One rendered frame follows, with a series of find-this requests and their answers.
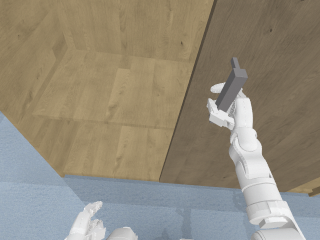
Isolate handle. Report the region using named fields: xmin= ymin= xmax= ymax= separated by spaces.
xmin=208 ymin=57 xmax=248 ymax=124

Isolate robot right upper arm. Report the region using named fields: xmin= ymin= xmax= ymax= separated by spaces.
xmin=250 ymin=228 xmax=304 ymax=240

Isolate robot right forearm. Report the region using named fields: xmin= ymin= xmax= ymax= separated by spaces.
xmin=228 ymin=127 xmax=306 ymax=240

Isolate left robot hand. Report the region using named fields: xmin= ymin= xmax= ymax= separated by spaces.
xmin=69 ymin=201 xmax=106 ymax=240

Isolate robot left thigh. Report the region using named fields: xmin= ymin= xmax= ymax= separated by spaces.
xmin=106 ymin=228 xmax=138 ymax=240

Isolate right robot hand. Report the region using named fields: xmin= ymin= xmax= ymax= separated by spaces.
xmin=206 ymin=82 xmax=253 ymax=133

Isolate wardrobe door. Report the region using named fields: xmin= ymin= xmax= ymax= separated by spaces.
xmin=159 ymin=0 xmax=320 ymax=193
xmin=296 ymin=177 xmax=320 ymax=189

